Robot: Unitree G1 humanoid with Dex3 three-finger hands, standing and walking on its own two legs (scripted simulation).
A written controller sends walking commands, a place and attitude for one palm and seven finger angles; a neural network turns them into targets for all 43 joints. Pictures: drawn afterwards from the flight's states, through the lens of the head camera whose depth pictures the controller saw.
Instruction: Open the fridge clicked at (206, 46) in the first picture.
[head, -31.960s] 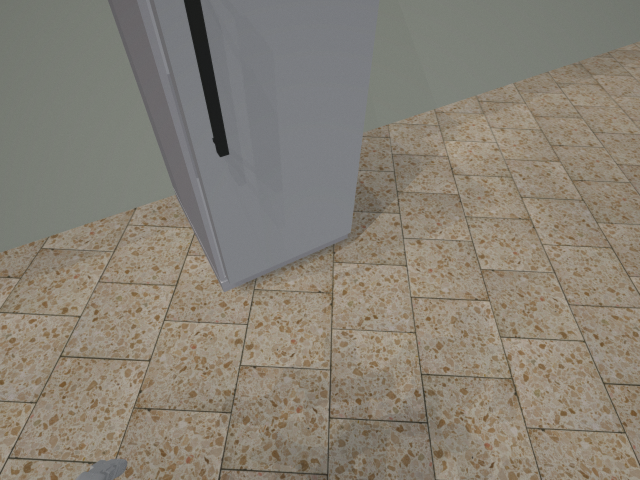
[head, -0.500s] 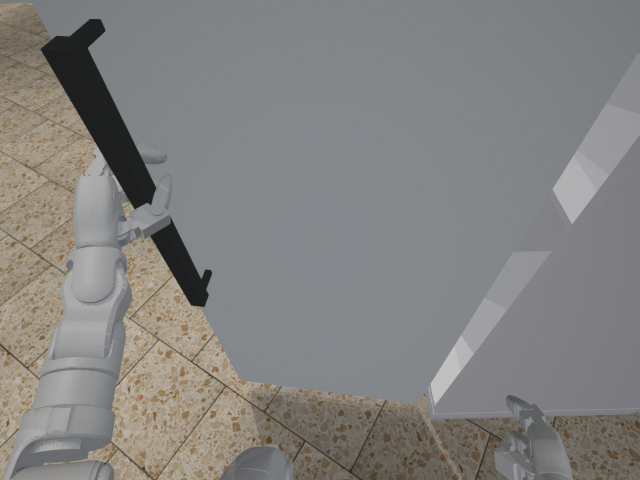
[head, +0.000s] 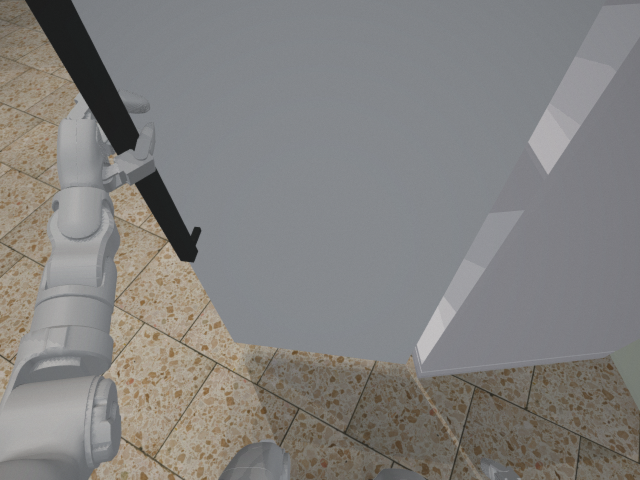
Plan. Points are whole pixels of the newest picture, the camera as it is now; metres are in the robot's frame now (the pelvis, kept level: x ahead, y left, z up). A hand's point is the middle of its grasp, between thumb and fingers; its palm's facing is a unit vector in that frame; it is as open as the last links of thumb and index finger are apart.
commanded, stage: stop walking and hold the door back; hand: left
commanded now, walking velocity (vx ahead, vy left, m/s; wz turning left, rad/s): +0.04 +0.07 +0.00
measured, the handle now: (146, 154) +0.48 +0.23 +0.12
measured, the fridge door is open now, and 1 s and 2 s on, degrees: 77 79 77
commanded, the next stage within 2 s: loosen the grip on the handle in 0.46 s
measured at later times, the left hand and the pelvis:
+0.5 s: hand (138, 166) +0.43 +0.21 +0.15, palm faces +0.13 -0.98 -0.18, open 5.7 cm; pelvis +0.01 +0.04 +0.00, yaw -4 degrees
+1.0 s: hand (133, 172) +0.42 +0.22 +0.15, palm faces +0.13 -0.97 -0.20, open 13.0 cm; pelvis -0.01 +0.02 -0.01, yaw -4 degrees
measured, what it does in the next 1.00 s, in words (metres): steps on the spot: left foot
